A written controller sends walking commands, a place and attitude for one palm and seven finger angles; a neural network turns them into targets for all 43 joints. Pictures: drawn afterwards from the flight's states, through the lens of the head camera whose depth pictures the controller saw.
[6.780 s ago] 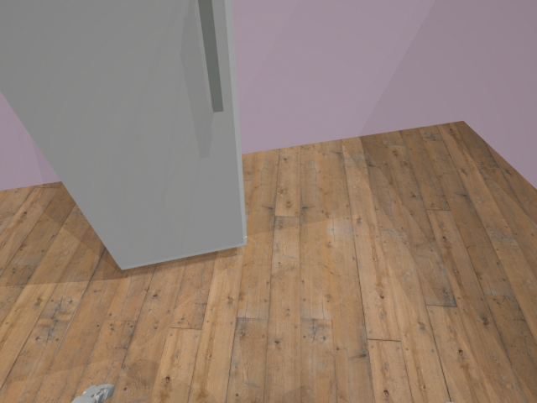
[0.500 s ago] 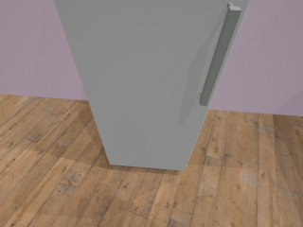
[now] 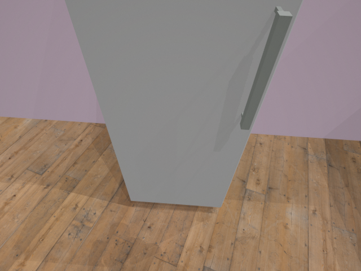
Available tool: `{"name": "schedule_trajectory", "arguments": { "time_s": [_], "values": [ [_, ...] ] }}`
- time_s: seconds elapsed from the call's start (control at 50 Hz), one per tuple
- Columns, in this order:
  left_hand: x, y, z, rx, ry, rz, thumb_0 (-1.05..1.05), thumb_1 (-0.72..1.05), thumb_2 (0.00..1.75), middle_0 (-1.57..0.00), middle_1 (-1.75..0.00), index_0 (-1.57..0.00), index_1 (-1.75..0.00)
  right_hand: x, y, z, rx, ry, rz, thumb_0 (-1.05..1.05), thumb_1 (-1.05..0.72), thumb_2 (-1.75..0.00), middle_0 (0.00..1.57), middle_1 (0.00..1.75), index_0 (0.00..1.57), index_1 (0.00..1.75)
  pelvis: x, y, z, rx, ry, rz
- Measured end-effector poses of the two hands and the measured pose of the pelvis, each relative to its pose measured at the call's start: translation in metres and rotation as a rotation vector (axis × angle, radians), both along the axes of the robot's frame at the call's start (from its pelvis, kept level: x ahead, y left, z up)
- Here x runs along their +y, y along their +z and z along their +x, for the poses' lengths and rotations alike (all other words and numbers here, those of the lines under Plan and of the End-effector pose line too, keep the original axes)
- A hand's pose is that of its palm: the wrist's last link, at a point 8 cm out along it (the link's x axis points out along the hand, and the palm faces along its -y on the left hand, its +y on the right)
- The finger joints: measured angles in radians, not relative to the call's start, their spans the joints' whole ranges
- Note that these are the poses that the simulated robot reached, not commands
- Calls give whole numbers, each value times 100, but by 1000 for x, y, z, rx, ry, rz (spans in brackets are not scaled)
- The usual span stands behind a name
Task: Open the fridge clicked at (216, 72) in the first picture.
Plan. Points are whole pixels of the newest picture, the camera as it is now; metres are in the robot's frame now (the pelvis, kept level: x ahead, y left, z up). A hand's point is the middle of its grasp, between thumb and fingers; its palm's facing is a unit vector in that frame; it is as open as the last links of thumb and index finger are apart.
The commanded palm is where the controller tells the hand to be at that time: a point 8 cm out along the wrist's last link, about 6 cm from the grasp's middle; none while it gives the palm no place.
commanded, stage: shuffle to correct the standing spot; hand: right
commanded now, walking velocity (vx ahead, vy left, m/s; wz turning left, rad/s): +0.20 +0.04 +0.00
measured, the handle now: (258, 77) +0.54 -0.16 +0.17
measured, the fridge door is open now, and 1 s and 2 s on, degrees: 0 0 0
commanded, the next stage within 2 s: come to a stop and stand still in 0.12 s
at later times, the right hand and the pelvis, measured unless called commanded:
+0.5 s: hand out of the picture +0.16 -0.17 -0.17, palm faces +0.06 +0.96 -0.28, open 7.3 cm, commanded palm none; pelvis +0.09 +0.03 -0.01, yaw -4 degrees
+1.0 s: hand out of the picture +0.05 -0.18 -0.18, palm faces +0.13 +0.98 -0.18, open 7.3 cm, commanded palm none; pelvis +0.06 +0.00 +0.00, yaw -4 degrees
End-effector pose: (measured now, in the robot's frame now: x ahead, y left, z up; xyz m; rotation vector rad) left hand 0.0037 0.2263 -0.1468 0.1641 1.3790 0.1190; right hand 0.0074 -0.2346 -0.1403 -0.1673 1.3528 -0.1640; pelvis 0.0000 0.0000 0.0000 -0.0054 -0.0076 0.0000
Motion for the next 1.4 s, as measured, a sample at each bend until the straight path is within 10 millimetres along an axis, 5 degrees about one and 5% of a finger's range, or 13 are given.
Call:
{"name": "schedule_trajectory", "arguments": {
  "time_s": [0.16, 0.22, 0.34, 0.42, 0.48, 0.58, 0.7, 0.8, 0.94, 1.08, 1.24, 1.4],
  "values": [
    [-18, 0, -1, 62, 30, 2, 0, 91, 90, -20, -30, -20, -30, 7, -20, -15, 105, -51, 67, 0, -91, -90, 20, 30, 20, 30, -8, -9, 32, 14, 0, 6],
    [-24, 0, -4, 73, 62, 2, 0, 91, 90, -20, -30, -20, -30, 9, -20, -6, 153, -28, 73, 0, -91, -90, 20, 30, 20, 30, -8, -10, 44, 21, 12, 3],
    [-28, 4, -29, 221, 91, -43, 0, 90, 90, -20, -30, -20, -30, 12, -8, 67, 73, 2, 20, 2, -93, -90, 20, 30, 20, 30, 6, -5, 66, 26, -17, 7],
    [-13, -8, -29, 312, 95, -77, 0, 90, 90, -20, -30, -20, -30, 14, -6, 116, -57, -2, -44, 2, -94, -90, 20, 30, 20, 30, 24, -16, 84, 20, -32, -14],
    [7, -14, -4, 290, 89, -58, 0, 90, 90, -20, -30, -20, -30, 20, 2, 136, -114, -7, -68, 1, -93, -90, 20, 30, 20, 30, 32, -14, 89, 11, -61, -17],
    [35, -11, 69, 118, 40, -11, 0, 91, 90, -20, -30, -20, -30, 35, 8, 141, -139, -17, -51, 0, -92, -90, 20, 30, 20, 30, 37, -4, 84, 11, -59, -39],
    [42, 4, 148, -115, -37, 22, 0, 91, 90, -19, -30, -19, -30, 30, 8, 119, -133, -43, -37, 0, -93, -90, 21, 30, 21, 30, 33, -1, 71, 15, -50, -37],
    [26, 19, 177, -240, -92, 36, 0, 91, 90, -19, -30, -19, -30, 14, -3, 85, -102, -73, -19, 0, -92, -90, 21, 30, 21, 30, 22, -4, 59, 11, -49, -20],
    [-7, 22, 144, -202, -116, 26, 0, 91, 90, -19, -30, -19, -30, 1, -11, 41, -11, -115, 25, 0, -91, -90, 20, 30, 20, 30, 4, -1, 56, -4, -62, 6],
    [1, 15, 105, -93, -71, 31, -1, 94, 90, -20, -30, -20, -30, 15, -3, 19, 71, -104, 51, 0, -91, -90, 20, 30, 20, 30, 2, 4, 60, 24, -57, -2],
    [7, -3, 68, 2, 9, -16, 0, 92, 90, -20, -30, -20, -30, 38, -2, 27, 90, -30, 39, 0, -91, -90, 20, 30, 20, 30, 10, -2, 64, 24, -32, 18],
    [-5, -11, 62, -2, 30, -58, 0, 91, 90, -20, -30, -20, -30, 26, 3, 66, 7, 0, -16, 1, -92, -90, 21, 30, 21, 30, 13, -3, 77, 5, -24, 2]
  ]
}}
